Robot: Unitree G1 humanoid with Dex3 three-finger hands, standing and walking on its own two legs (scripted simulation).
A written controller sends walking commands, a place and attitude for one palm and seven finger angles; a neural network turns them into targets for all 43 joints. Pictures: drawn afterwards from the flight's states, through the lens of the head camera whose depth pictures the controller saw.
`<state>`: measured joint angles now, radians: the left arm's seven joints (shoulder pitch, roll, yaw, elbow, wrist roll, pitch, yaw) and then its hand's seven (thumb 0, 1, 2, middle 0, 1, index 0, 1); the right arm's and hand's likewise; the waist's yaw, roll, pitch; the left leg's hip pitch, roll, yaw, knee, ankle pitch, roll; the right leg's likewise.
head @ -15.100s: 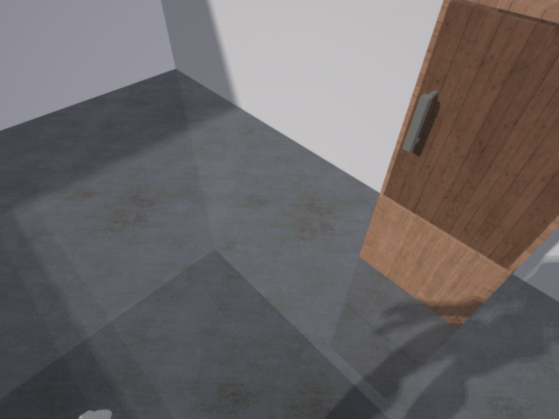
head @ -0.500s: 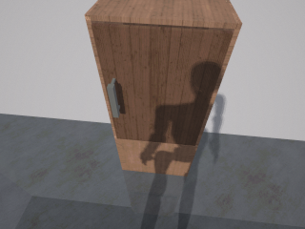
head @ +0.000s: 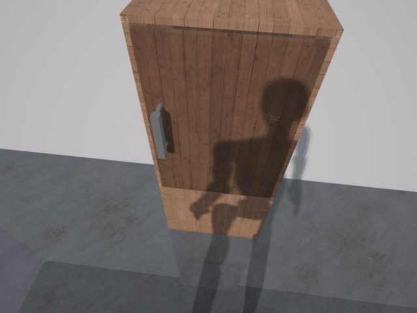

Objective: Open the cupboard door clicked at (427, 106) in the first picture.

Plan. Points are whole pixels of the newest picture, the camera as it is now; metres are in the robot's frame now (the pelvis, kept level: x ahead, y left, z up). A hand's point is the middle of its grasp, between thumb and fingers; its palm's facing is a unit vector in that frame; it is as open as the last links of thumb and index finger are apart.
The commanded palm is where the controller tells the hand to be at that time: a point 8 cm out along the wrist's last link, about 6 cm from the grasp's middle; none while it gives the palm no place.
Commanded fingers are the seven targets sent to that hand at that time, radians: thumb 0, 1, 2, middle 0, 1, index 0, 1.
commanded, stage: raise the hand with hooked fingers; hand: left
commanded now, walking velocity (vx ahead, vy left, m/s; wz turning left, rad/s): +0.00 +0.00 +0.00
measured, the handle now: (161, 132) +0.57 +0.18 -0.02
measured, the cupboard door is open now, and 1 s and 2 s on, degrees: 0 0 0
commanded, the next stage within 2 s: none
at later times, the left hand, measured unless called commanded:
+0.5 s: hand (105, 300) +0.15 +0.21 -0.07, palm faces +0.02 -1.00 -0.03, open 9.4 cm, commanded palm +0.14 +0.26 -0.05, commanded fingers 0.00 0.22 0.61 -0.25 -0.74 -0.25 -0.74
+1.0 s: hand (87, 268) +0.20 +0.25 -0.04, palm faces -0.04 -1.00 -0.06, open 12.4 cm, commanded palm +0.18 +0.31 -0.03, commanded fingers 0.00 -0.36 0.36 -0.29 -1.11 -0.29 -1.11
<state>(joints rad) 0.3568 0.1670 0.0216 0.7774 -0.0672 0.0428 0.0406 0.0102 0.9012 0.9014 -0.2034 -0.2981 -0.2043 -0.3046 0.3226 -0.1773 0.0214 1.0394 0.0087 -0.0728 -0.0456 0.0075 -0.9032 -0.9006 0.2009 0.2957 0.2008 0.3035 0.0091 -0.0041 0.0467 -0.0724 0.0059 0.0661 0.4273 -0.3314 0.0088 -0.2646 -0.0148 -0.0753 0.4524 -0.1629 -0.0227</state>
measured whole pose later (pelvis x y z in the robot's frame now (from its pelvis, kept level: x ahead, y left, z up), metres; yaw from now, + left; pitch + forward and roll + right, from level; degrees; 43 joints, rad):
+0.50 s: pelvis -0.02 +0.00 -0.10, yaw +3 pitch +15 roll -2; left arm 0.44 0.23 0.22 0.02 -0.29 -0.50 -0.41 0.01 0.44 0.71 -0.24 -0.59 -0.23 -0.60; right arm 0.14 -0.27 -0.03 0.47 0.01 -0.26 -0.02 0.01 -0.90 -0.90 0.20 0.30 0.20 0.30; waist 0.04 -0.03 -0.11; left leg -0.84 0.02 -0.02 1.25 -0.67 0.01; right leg -0.98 -0.06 -0.14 1.16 -0.44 -0.04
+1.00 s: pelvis -0.02 +0.02 -0.08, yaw +3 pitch +15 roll -2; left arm 0.28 0.34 0.30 0.10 -0.34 -0.36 -0.45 0.00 -0.14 0.46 -0.28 -0.96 -0.28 -0.97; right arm 0.26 -0.29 0.01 0.51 0.03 -0.23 -0.04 0.02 -0.90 -0.90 0.20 0.30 0.20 0.30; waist -0.02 0.00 -0.11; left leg -0.79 0.00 0.00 1.13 -0.61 0.04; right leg -0.91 -0.06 -0.12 1.03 -0.38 -0.01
